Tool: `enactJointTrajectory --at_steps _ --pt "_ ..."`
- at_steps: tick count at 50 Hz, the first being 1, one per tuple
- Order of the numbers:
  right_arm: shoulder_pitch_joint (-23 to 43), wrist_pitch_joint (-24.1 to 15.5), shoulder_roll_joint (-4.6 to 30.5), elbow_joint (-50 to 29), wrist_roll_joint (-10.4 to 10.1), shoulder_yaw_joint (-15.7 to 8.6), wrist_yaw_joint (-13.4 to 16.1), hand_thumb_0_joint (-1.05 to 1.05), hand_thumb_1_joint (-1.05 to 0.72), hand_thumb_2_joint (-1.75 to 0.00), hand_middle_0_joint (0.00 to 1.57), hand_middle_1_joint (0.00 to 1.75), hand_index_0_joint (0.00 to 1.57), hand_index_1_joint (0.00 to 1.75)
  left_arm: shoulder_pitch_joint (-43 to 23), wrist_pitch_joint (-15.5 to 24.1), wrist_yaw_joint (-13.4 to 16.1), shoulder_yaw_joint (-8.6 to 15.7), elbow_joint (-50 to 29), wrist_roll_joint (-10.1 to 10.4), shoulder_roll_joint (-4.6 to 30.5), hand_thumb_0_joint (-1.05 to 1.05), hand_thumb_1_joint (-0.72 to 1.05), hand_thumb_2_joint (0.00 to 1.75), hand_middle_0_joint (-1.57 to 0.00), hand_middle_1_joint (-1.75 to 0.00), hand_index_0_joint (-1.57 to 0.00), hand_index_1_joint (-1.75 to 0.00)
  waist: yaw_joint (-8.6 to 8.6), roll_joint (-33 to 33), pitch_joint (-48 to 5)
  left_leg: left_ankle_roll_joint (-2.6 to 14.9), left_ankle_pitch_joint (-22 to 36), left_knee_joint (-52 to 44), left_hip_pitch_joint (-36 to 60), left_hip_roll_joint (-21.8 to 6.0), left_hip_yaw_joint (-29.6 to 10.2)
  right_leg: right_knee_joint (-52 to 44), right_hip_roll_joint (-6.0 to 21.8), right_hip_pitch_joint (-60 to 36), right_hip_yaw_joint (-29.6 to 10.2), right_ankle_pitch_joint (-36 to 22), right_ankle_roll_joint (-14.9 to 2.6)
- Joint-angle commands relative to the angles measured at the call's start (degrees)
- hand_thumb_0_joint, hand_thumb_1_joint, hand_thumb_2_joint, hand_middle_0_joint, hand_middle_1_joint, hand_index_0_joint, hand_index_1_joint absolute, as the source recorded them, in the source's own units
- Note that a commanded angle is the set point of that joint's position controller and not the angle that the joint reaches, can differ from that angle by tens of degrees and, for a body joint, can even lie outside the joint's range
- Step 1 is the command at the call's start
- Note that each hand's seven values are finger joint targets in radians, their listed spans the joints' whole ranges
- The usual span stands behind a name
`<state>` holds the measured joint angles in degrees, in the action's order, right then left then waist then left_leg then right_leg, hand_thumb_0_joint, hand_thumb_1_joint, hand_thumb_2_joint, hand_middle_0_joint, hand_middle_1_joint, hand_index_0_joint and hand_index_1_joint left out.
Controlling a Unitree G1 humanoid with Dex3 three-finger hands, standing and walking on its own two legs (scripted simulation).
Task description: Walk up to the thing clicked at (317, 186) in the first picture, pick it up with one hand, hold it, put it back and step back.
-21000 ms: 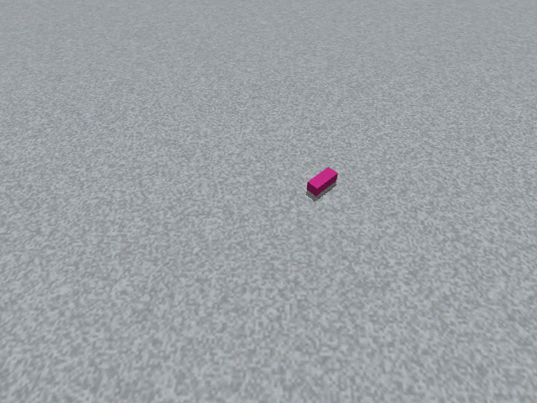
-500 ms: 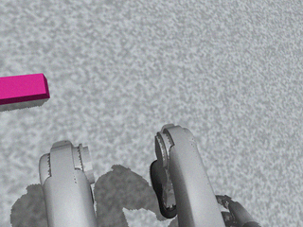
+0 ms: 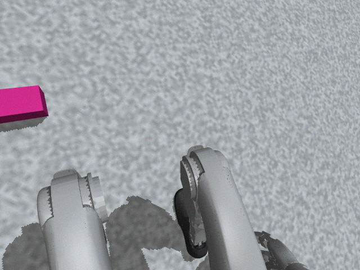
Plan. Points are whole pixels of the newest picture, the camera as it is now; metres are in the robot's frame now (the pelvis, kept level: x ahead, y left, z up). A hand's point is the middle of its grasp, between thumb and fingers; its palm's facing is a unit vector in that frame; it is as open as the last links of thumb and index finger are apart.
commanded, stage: rise first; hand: left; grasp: from above
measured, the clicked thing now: (6, 106) +0.49 +0.34 -0.29
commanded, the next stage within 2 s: approach in 0.56 s
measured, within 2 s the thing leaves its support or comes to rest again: neither
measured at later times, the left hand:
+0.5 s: hand out of the picture +0.43 +0.38 -0.17, palm faces -0.43 -0.11 -0.89, open 14.2 cm
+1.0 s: hand out of the picture +0.47 +0.32 -0.17, palm faces -0.40 -0.08 -0.91, open 14.0 cm
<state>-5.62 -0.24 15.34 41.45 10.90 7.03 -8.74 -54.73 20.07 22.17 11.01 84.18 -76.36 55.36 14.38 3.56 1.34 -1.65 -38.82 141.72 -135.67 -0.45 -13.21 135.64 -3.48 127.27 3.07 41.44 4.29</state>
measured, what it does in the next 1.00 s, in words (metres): stands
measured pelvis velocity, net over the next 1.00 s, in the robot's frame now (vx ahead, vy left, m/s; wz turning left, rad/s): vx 0.00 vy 0.00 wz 0.00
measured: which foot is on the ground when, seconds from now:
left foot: down 0.00-1.00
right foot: down 0.00-1.00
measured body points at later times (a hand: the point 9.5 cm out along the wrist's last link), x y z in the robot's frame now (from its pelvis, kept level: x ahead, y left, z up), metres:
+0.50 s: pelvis +0.00 +0.00 +0.00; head +0.24 +0.11 +0.36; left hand +0.45 +0.38 -0.12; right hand +0.08 -0.27 -0.09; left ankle +0.07 +0.13 -0.28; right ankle +0.10 -0.14 -0.28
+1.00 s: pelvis +0.00 +0.00 +0.00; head +0.24 +0.11 +0.37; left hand +0.49 +0.32 -0.11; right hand +0.06 -0.27 -0.08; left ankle +0.07 +0.13 -0.28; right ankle +0.10 -0.14 -0.28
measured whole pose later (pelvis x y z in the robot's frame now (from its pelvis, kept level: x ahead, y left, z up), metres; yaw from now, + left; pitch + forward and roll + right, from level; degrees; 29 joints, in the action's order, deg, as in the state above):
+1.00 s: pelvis +0.00 +0.00 +0.00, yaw +0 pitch +32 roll -12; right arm -7.2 -1.5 15.3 40.3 9.9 7.9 -8.7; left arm -60.9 17.9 22.6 3.4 85.2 -76.6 51.0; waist 16.7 3.4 0.4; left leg -1.5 -37.7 140.5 -135.7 -0.5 -13.0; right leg 134.3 -3.2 127.4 3.2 40.2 3.8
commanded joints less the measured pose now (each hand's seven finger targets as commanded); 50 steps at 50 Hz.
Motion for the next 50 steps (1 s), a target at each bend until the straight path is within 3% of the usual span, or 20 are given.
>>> enactJointTrajectory --at_steps 1,3,4,7,11,14,15,21,23,25,32,33,34,38,44,50 --pt "-11.6 0.1 16.3 -0.2 0.0 -4.7 0.7 0.0 -0.91 -0.9 0.2 0.3 0.2 0.3 -15.0 -0.7 2.0 2.6 -8.9 1.4 17.4 0.0 -0.58 1.03 -0.07 -1.02 -0.06 -1.03 -0.46 -24.7 -40.0 2.5 13.0 -14.4 36.2 -0.5 7.7 -12.1 -0.7 -14.6 8.3 -16.3 -5.45" --pt "-10.6 0.1 16.1 -0.4 -0.2 -4.9 0.7 0.0 -0.91 -0.9 0.2 0.3 0.2 0.3 -14.1 -1.0 1.9 2.3 -9.1 1.8 16.9 0.0 -0.57 1.02 -0.07 -1.03 -0.07 -1.03 -1.33 -25.2 -39.9 2.38 11.7 -14.7 35.3 -0.5 8.0 -12.1 -0.7 -14.3 8.2 -15.5 -5.62" --pt "-10.7 0.1 16.3 -0.5 -0.1 -4.8 0.7 0.0 -0.91 -0.9 0.2 0.3 0.2 0.3 -14.6 -1.1 1.9 2.9 -9.3 1.9 17.9 0.0 -0.56 1.02 -0.07 -1.03 -0.07 -1.03 -0.96 -25.0 -39.7 2.61 11.2 -14.3 34.7 -0.5 8.2 -12.6 -0.7 -14.7 8.0 -15.2 -5.42" --pt "-11.1 0.0 16.1 -0.4 -0.3 -5.0 0.6 0.0 -0.91 -0.9 0.2 0.3 0.2 0.3 -13.4 -1.3 1.2 1.6 -7.1 1.9 15.7 0.0 -0.58 1.02 -0.07 -1.03 -0.06 -1.03 -0.52 -24.5 -36.9 2.34 10.4 -15.1 34.5 -0.5 7.5 -12.1 -0.6 -12.8 8.4 -14.1 -5.66" --pt "-11.2 0.3 16.5 -0.6 -0.3 -5.0 0.6 0.0 -0.91 -0.9 0.2 0.3 0.2 0.3 -15.0 -1.1 0.7 2.5 -11.9 2.2 17.5 0.0 -0.58 1.03 -0.07 -1.02 -0.06 -1.03 -1.3 -26.2 -40.8 2.24 13.2 -15.1 37.3 -0.6 7.5 -12.0 -0.4 -14.6 8.3 -16.2 -5.43" --pt "-11.3 0.3 16.2 -0.7 -0.5 -4.8 0.5 0.0 -0.91 -0.9 0.2 0.3 0.2 0.3 -15.6 -0.8 0.3 1.2 -11.0 2.9 15.8 0.0 -0.58 1.03 -0.07 -1.02 -0.06 -1.03 -0.07 -24.6 -38.8 2.43 12.0 -14.7 34.6 -0.6 7.7 -12.5 -0.4 -14.7 8.2 -16.0 -5.42" --pt "-11.7 0.3 16.4 -0.6 -0.3 -4.8 0.4 0.0 -0.91 -0.9 0.2 0.3 0.2 0.3 -14.8 -0.7 0.3 2.2 -10.5 2.8 16.5 0.0 -0.58 1.03 -0.07 -1.02 -0.06 -1.03 -0.39 -24.0 -39.1 2.54 11.9 -14.7 34.8 -0.5 7.6 -12.6 -0.5 -15.1 8.2 -15.9 -5.32" --pt "-11.4 0.3 16.1 -0.8 -0.5 -4.6 0.5 0.0 -0.91 -0.9 0.2 0.3 0.2 0.3 -14.1 -0.5 -0.4 1.1 -8.6 2.2 16.1 0.0 -0.59 1.05 -0.07 -1.02 -0.06 -1.04 -0.32 -23.3 -37.4 2.62 10.4 -14.6 33.8 -0.5 7.7 -13.2 -0.7 -14.5 8.2 -14.6 -5.46" --pt "-11.2 0.5 16.3 -0.8 -0.6 -4.7 0.7 0.0 -0.91 -0.9 0.2 0.3 0.2 0.3 -15.0 -0.3 -0.2 2.2 -10.9 2.3 17.5 0.0 -0.59 1.04 -0.07 -1.02 -0.06 -1.03 -1.35 -24.0 -39.6 2.54 10.7 -14.7 34.4 -0.4 8.1 -13.5 -0.6 -15.5 7.9 -14.8 -5.44" --pt "-11.1 0.6 16.4 -1.0 -0.6 -4.8 0.6 0.0 -0.91 -0.9 0.2 0.3 0.2 0.3 -14.8 -0.3 -0.1 2.3 -11.1 2.7 17.2 0.0 -0.59 1.04 -0.07 -1.02 -0.06 -1.03 -1.21 -24.6 -39.5 2.4 11.2 -15.2 35.3 -0.4 7.8 -12.8 -0.5 -14.8 8.2 -14.9 -5.5" --pt "-11.4 0.4 16.3 -0.9 -1.0 -4.6 0.6 0.0 -0.91 -0.9 0.2 0.3 0.2 0.3 -16.0 -0.9 -0.4 0.9 -10.4 2.2 16.2 0.0 -0.59 1.04 -0.08 -1.01 -0.06 -1.03 -0.25 -24.3 -37.8 2.43 10.6 -15.2 34.4 -0.5 7.7 -12.8 -0.4 -13.9 8.1 -14.7 -5.56" --pt "-11.3 0.5 16.3 -1.0 -1.0 -4.7 0.7 0.0 -0.91 -0.9 0.2 0.3 0.2 0.3 -15.1 -1.0 -0.6 0.9 -9.1 2.1 16.2 0.0 -0.61 1.11 -0.08 -0.98 -0.04 -1.03 -0.25 -23.4 -37.5 2.55 9.9 -15.1 33.8 -0.4 7.7 -13.2 -0.5 -13.7 8.1 -14.2 -5.53" --pt "-11.4 0.4 16.3 -1.2 -1.0 -4.7 0.6 0.0 -0.91 -0.9 0.2 0.3 0.2 0.3 -15.5 -1.0 -0.8 0.7 -9.5 2.4 15.8 0.0 -0.57 1.03 -0.07 -1.04 -0.07 -1.05 -0.18 -23.7 -36.9 2.44 9.6 -15.6 34.1 -0.4 7.6 -13.0 -0.3 -13.2 8.2 -13.7 -5.58" --pt "-12.0 0.3 16.3 -1.1 -0.9 -4.8 0.8 0.0 -0.91 -0.9 0.2 0.3 0.2 0.3 -19.7 -0.3 -1.4 -2.8 -12.1 2.1 12.5 0.0 -0.56 1.01 -0.07 -1.06 -0.07 -1.06 1.69 -24.6 -38.1 2.37 8.5 -15.4 34.3 -0.5 7.5 -13.7 -0.5 -13.5 8.4 -13.5 -5.46" --pt "-14.1 -0.5 16.6 -0.3 -1.0 -4.8 0.9 0.0 -0.91 -0.9 0.2 0.3 0.2 0.3 -25.4 -0.9 0.5 -7.2 -10.8 2.1 6.6 0.0 -0.55 1.0 -0.06 -1.08 -0.08 -1.07 4.68 -25.4 -37.1 2.01 8.6 -15.6 35.6 -0.8 6.8 -13.6 -0.4 -11.5 9.1 -14.4 -5.39" --pt "-13.7 -1.4 16.8 -1.3 -0.9 -3.4 1.2 0.0 -0.91 -0.9 0.2 0.3 0.2 0.3 -25.6 -4.9 4.9 -3.8 -3.3 -0.5 11.2 0.0 -0.55 1.0 -0.07 -1.07 -0.08 -1.06 3.35 -27.0 -37.2 1.88 9.9 -15.9 34.4 -0.6 7.7 -12.9 -0.5 -11.6 8.8 -15.7 -5.82"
